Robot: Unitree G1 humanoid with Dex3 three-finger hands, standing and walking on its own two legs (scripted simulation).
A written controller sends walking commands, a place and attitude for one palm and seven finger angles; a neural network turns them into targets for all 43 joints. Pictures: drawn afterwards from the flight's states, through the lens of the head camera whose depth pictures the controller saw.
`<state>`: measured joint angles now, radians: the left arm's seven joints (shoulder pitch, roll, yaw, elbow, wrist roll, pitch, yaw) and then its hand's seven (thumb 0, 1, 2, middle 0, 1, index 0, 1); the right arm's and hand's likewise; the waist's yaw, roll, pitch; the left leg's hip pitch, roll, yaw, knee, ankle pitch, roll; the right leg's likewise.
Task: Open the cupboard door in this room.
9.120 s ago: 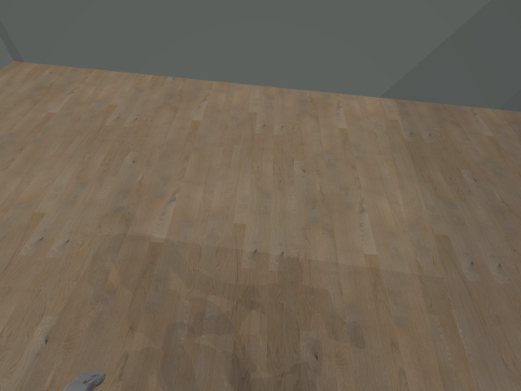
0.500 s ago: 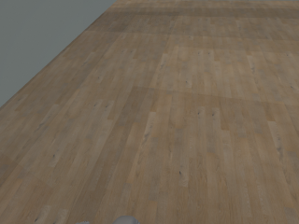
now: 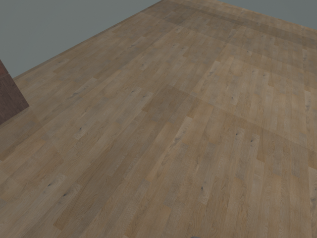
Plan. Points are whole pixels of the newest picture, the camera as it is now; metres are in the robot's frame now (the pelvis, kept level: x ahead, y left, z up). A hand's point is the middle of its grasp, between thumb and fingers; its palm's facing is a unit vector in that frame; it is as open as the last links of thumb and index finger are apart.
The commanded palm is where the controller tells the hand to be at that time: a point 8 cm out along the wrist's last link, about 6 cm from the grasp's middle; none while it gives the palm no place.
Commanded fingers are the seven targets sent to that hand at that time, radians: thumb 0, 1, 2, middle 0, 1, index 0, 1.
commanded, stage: turn or walk to find it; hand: left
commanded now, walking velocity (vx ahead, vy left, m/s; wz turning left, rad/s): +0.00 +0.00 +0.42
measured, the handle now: out of the picture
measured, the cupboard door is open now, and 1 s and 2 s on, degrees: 0 0 0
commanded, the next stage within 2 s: stand and wait in 0.80 s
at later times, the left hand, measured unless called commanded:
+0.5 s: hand out of the picture +0.04 +0.15 -0.14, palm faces +0.20 -0.94 -0.28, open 7.4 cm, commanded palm none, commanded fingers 0.00 0.90 0.90 -0.20 -0.30 -0.20 -0.30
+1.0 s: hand out of the picture -0.13 +0.18 -0.18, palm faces +0.46 -0.86 -0.22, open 7.4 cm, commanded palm none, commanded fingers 0.00 0.90 0.90 -0.20 -0.30 -0.20 -0.30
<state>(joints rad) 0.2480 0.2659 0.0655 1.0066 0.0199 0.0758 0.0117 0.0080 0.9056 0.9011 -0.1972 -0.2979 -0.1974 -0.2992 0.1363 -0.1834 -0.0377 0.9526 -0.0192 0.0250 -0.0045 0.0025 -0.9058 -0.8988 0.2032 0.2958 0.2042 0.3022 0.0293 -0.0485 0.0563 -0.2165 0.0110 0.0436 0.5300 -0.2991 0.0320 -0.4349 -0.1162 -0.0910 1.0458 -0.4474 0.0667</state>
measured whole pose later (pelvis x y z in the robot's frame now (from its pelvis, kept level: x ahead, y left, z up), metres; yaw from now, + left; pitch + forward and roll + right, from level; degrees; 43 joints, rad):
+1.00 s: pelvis -0.05 -0.01 +0.00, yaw +24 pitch -1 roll -1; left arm 0.27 0.26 0.06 1.04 0.02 0.07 0.02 0.01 0.91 0.90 -0.20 -0.30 -0.20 -0.30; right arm 0.11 -0.18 -0.03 0.97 -0.02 0.01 -0.01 0.00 -0.91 -0.90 0.20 0.30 0.20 0.30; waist 0.04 -0.05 0.06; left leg -0.19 0.02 0.08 0.52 -0.30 0.04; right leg -0.40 -0.11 -0.07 1.02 -0.46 0.06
